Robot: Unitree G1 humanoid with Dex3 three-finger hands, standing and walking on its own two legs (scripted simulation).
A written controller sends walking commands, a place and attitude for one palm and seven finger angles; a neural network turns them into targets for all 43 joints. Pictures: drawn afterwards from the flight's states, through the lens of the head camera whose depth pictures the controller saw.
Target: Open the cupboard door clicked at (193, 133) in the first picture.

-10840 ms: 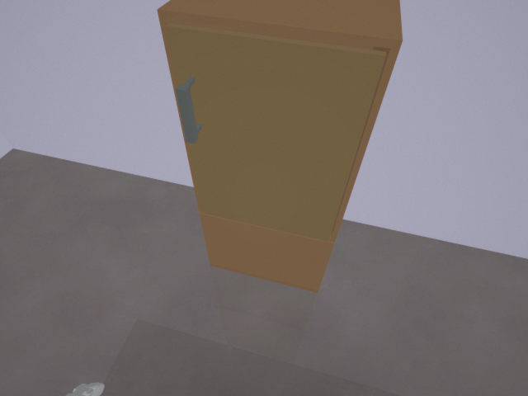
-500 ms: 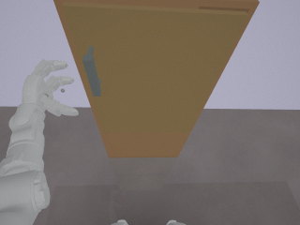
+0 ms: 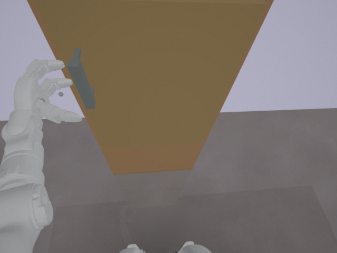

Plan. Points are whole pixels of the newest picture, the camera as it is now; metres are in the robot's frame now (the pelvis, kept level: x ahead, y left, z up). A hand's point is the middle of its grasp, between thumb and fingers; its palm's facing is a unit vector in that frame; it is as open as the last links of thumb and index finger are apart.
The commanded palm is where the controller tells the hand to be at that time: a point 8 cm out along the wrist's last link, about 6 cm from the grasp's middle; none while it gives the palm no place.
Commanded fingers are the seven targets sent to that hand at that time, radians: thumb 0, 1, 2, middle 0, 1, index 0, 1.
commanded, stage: move the hooked fingers beside the handle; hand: left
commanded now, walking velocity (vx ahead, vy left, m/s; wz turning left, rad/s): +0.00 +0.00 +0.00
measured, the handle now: (84, 80) +0.50 +0.18 +0.09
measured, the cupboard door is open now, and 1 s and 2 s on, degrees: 0 0 1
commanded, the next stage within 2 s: slide the fingers in behind the handle in 0.50 s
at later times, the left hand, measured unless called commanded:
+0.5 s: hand (60, 97) +0.45 +0.23 +0.09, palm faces +0.06 -1.00 +0.00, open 14.0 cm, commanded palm +0.42 +0.28 +0.10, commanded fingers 0.00 -0.50 0.30 -0.30 -1.20 -0.30 -1.20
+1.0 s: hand (67, 99) +0.44 +0.21 +0.10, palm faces +0.04 -1.00 +0.01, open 14.0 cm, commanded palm +0.41 +0.25 +0.10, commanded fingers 0.00 -0.50 0.30 -0.30 -1.20 -0.30 -1.20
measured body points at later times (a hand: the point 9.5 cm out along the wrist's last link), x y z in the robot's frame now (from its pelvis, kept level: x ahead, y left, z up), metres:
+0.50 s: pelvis +0.00 -0.01 +0.00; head +0.08 +0.01 +0.44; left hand +0.44 +0.28 +0.09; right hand +0.06 -0.27 -0.11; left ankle -0.01 +0.07 -0.70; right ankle +0.00 -0.10 -0.70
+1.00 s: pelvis -0.01 +0.00 +0.00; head +0.06 +0.01 +0.45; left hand +0.43 +0.26 +0.10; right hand +0.04 -0.27 -0.11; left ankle -0.01 +0.07 -0.70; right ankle +0.00 -0.10 -0.70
